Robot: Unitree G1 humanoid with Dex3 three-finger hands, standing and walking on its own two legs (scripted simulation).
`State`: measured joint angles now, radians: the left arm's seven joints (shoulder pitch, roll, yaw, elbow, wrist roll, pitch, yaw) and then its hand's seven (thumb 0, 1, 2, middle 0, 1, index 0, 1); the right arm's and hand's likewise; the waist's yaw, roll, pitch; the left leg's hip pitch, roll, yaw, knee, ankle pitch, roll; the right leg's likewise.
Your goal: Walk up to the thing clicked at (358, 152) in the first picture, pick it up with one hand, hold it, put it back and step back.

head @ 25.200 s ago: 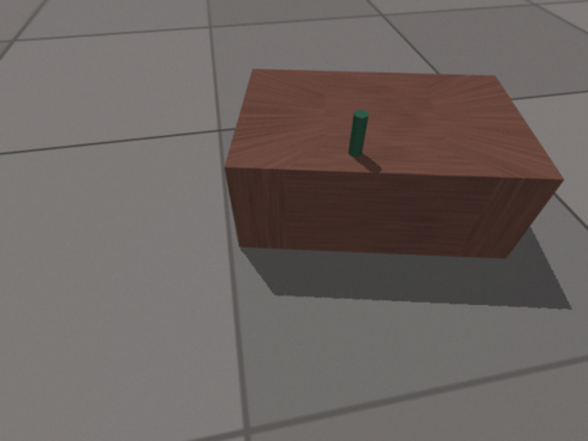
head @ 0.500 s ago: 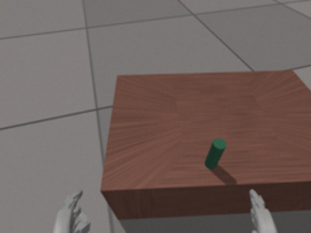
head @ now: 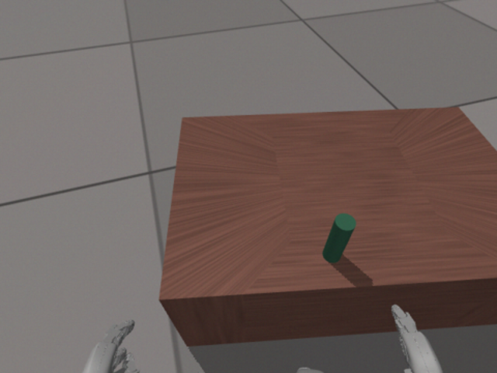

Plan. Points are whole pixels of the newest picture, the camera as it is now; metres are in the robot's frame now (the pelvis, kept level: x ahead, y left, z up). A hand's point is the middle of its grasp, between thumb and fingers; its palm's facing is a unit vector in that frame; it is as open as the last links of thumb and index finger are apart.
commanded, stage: stand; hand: right
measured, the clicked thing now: (337, 239) +0.46 -0.22 -0.20
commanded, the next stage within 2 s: none
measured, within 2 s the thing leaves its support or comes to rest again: neither
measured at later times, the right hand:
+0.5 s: hand out of the picture +0.07 -0.25 -0.12, palm faces -0.01 +0.94 -0.34, open 8.0 cm
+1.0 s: hand out of the picture +0.05 -0.25 -0.11, palm faces -0.02 +0.94 -0.35, open 7.4 cm
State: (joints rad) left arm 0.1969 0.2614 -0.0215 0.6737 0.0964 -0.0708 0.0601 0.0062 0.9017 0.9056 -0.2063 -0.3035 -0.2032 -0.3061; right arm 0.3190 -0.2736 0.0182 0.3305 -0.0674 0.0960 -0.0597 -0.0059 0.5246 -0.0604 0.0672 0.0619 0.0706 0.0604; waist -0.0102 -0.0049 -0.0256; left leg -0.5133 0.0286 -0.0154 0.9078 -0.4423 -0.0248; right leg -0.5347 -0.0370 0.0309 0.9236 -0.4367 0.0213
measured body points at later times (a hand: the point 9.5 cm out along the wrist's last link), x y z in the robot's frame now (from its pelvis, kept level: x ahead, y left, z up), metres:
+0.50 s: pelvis +0.01 +0.00 +0.04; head +0.01 +0.00 +0.49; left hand +0.08 +0.29 -0.09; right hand +0.07 -0.29 -0.09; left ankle +0.02 +0.14 -0.69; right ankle +0.03 -0.14 -0.69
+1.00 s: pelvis +0.00 +0.00 +0.05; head +0.00 +0.01 +0.50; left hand +0.06 +0.30 -0.09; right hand +0.05 -0.30 -0.08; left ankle +0.02 +0.14 -0.69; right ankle +0.03 -0.14 -0.69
